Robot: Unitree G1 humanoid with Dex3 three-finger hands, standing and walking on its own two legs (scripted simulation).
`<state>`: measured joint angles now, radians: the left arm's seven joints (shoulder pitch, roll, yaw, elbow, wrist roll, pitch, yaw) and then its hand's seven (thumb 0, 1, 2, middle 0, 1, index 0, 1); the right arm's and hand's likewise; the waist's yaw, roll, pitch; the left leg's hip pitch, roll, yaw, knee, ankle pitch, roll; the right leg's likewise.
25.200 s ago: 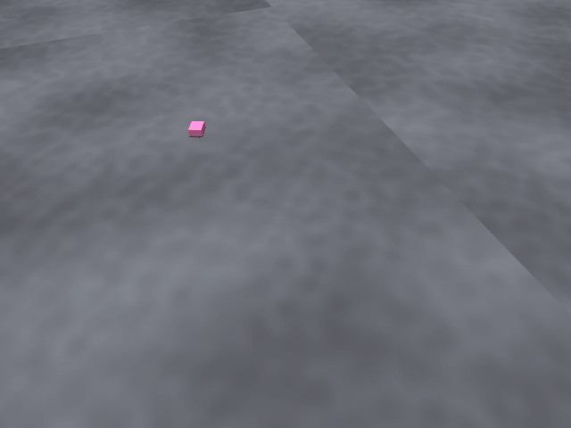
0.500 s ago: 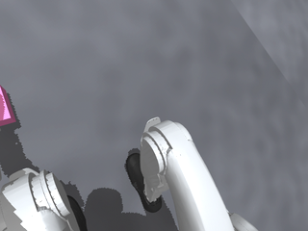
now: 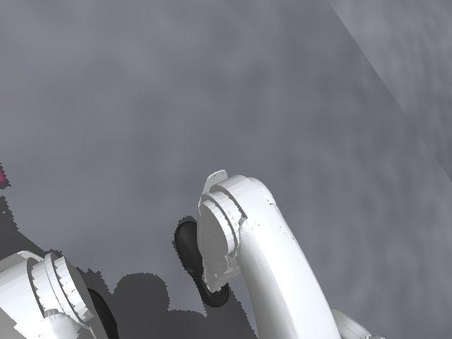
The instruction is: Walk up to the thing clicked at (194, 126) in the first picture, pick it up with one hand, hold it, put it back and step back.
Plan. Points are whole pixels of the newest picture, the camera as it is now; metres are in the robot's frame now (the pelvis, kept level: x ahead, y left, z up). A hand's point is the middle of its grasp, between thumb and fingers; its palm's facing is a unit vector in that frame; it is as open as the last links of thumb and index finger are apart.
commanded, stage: rest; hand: left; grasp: from above
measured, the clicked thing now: out of the picture +0.47 +0.26 -0.28
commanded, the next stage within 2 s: open in 0.02 s
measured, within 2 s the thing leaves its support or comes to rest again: rests again in 1.38 s
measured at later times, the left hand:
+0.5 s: hand out of the picture +0.46 +0.27 -0.26, palm faces -0.45 -0.12 -0.88, open 12.5 cm
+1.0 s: hand out of the picture +0.46 +0.27 -0.25, palm faces -0.45 -0.12 -0.88, open 14.0 cm
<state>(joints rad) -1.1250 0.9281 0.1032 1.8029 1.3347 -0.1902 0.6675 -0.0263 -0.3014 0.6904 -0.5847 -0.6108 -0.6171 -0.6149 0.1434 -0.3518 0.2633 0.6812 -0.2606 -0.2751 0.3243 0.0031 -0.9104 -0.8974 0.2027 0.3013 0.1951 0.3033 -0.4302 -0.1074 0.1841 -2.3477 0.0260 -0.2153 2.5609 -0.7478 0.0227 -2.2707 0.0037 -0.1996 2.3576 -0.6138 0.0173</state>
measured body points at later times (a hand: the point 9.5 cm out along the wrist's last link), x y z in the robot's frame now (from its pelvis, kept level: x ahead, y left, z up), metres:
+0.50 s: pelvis +0.00 +0.00 +0.00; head +0.29 +0.11 +0.32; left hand +0.48 +0.27 -0.21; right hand +0.02 -0.25 -0.05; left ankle +0.06 +0.12 -0.27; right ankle +0.12 -0.11 -0.27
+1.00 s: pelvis +0.00 +0.00 +0.01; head +0.29 +0.11 +0.33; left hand +0.48 +0.28 -0.20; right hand +0.02 -0.24 -0.04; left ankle +0.06 +0.12 -0.27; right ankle +0.12 -0.11 -0.27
